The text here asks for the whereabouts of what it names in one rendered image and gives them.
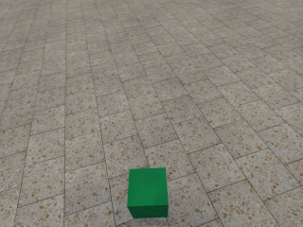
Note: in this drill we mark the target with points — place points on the carton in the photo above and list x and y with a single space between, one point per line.
148 193

